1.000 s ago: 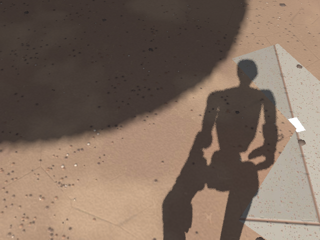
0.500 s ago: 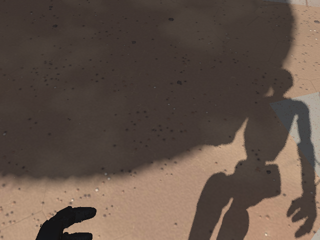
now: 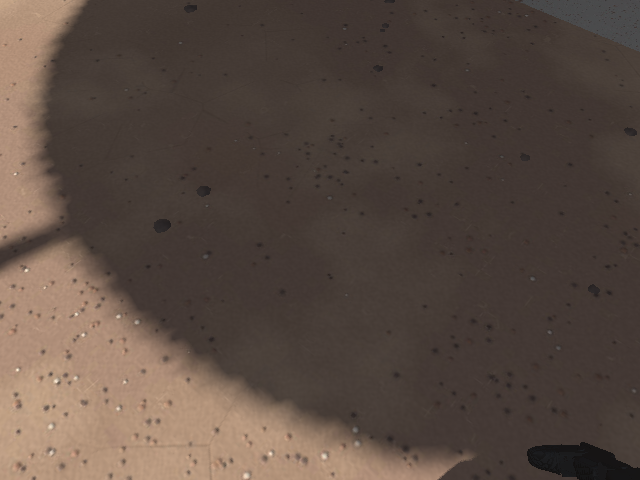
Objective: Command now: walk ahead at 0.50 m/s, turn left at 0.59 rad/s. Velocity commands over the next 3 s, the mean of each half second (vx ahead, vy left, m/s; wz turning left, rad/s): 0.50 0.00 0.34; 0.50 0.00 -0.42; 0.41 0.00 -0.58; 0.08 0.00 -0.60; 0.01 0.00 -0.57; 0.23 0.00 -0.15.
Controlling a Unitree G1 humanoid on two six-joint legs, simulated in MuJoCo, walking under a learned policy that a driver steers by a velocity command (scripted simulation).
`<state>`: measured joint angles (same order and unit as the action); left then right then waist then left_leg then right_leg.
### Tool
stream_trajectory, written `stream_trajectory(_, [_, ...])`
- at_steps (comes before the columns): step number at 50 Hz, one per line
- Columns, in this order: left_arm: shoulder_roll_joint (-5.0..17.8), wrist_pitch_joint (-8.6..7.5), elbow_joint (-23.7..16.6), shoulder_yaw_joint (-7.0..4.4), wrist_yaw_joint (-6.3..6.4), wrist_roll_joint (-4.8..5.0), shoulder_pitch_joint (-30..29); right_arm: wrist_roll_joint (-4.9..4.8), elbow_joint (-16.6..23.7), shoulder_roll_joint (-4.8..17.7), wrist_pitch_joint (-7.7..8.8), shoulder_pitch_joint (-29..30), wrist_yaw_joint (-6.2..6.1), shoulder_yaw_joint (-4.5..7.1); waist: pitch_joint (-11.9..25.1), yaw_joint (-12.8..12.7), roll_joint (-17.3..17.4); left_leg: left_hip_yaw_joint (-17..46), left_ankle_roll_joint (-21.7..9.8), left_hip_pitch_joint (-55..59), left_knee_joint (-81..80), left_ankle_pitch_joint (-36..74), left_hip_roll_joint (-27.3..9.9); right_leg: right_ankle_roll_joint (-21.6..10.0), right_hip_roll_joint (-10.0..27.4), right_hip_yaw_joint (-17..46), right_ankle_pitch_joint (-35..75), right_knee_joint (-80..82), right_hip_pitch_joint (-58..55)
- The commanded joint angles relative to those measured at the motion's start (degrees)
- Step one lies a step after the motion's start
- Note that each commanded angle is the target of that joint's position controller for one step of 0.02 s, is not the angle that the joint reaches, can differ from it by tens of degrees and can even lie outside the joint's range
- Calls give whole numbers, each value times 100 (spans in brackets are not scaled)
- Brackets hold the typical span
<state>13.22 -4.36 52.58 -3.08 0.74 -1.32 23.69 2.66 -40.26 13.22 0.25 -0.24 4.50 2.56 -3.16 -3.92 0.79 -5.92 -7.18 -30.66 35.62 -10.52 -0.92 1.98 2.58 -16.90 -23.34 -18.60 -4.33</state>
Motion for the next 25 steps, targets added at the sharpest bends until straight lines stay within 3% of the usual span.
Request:
stream_trajectory(1, [1175, 108, -264, -237, 56, 25, 70, 75, -87, 674, 130, -1433, -136, 284, 981, 919, -463, -234, -430, 2056, -654, -300, 693, -643, 1242, 157, 5800, -2465, 372])
stream_trajectory(2, [950, 116, -474, -170, 35, -7, 113, 118, -264, 1148, 161, -2257, -234, 439, 1647, 1199, 143, 1210, -719, 3588, -820, -992, -366, -464, 1099, 164, 3600, -4159, 1706])
stream_trajectory(3, [394, 84, -949, -63, -99, 19, 180, -4, -119, 1791, 136, -2023, -295, 556, 1985, 743, 1384, 4334, -1511, 5025, -1434, -906, -1896, -105, -78, 654, -1026, -5971, 4221])
stream_trajectory(4, [888, 40, -1085, -158, -112, -35, -700, -120, -100, 1631, 54, -2329, -353, 547, 1786, 1173, 363, 4531, -1429, 4875, -1872, -460, -1835, -129, -40, 1661, -588, -6218, 4865])
stream_trajectory(5, [782, -22, -1195, -123, -137, 61, -945, -153, -205, 1429, 51, -2040, -402, 485, 1029, 949, 236, 3558, -1293, 4255, -1860, 317, -1685, -194, 237, 1728, 97, -5959, 5030])
stream_trajectory(6, [732, -63, -1096, -93, -123, 52, -820, -189, -221, 1143, 88, -1786, -408, 407, 625, 675, -54, 3000, -1088, 3468, -1918, 1195, -1397, -204, 414, 1738, 426, -5394, 4635])
stream_trajectory(8, [700, 102, -999, -91, -124, -118, -527, -246, -152, 883, 176, -1393, -428, 314, 485, 264, -15, 2293, -875, 2599, -2067, 1946, -892, -103, 540, 1792, 486, -4887, 3891])
stream_trajectory(10, [625, 272, -988, -88, -172, -169, -440, -278, -186, 847, 293, -1492, -399, 283, 540, 169, 11, 2081, -889, 2373, -2183, 2290, -727, -10, 486, 1713, 558, -4654, 3736])
stream_trajectory(17, [524, 320, -1271, -37, -254, -100, -1620, -273, -564, 856, 410, -2375, -406, 229, 124, 581, 211, 1684, -387, 2859, -2544, 2552, -577, -23, 427, 1542, 2094, -3094, 4496])
stream_trajectory(22, [458, 267, -1488, 45, -315, -25, -2401, -176, -769, 823, 463, -2739, -466, 153, -133, 852, 226, 1296, -210, 3517, -2621, 2975, -748, -333, 199, 1322, 2412, -2159, 4572])
stream_trajectory(25, [468, 224, -1556, 64, -359, -2, -2478, -97, -891, 856, 467, -2727, -546, 122, -234, 764, 227, 1011, -132, 3797, -2479, 3740, -937, -614, -79, 1237, 2042, -1644, 4191])
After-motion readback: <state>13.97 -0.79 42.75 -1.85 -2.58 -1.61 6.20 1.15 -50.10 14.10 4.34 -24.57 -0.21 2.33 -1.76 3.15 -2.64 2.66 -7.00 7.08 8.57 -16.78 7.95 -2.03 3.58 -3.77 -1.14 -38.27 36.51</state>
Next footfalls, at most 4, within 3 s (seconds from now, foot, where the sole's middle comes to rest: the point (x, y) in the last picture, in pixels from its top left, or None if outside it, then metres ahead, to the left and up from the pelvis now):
0.02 left None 0.16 0.08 -0.76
0.60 right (359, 444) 0.51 -0.02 -0.76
1.10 left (295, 311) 0.81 0.14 -0.76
1.60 right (405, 276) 0.93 -0.12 -0.76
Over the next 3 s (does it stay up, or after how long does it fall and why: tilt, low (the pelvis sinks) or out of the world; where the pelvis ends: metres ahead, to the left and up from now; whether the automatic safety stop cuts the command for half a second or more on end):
stays up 0.92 -0.05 0.02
